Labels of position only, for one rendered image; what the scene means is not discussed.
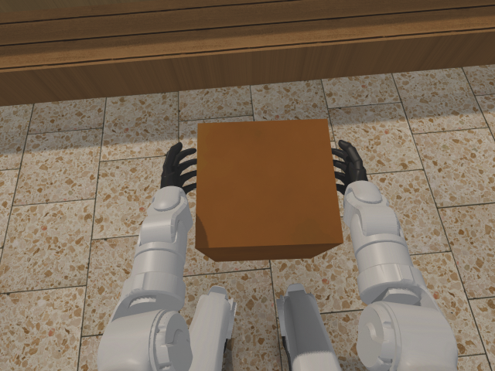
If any left robot hand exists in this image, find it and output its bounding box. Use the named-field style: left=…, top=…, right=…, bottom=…
left=160, top=142, right=197, bottom=194

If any robot right forearm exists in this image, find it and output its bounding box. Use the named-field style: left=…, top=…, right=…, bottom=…
left=343, top=181, right=458, bottom=363

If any carton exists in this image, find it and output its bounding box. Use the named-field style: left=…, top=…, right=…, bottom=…
left=195, top=119, right=343, bottom=262

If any robot left thigh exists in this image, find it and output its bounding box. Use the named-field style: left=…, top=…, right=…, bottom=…
left=189, top=291, right=237, bottom=371

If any robot left forearm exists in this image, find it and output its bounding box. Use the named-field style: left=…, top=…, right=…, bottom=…
left=97, top=186, right=193, bottom=370

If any right robot hand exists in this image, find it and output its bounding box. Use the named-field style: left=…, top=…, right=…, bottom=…
left=331, top=140, right=368, bottom=195

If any right robot upper arm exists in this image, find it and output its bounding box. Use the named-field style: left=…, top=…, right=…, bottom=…
left=356, top=301, right=458, bottom=371

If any left robot upper arm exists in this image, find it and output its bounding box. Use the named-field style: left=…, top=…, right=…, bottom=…
left=98, top=308, right=193, bottom=371

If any robot left shin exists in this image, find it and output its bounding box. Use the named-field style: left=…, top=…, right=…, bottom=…
left=196, top=285, right=228, bottom=307

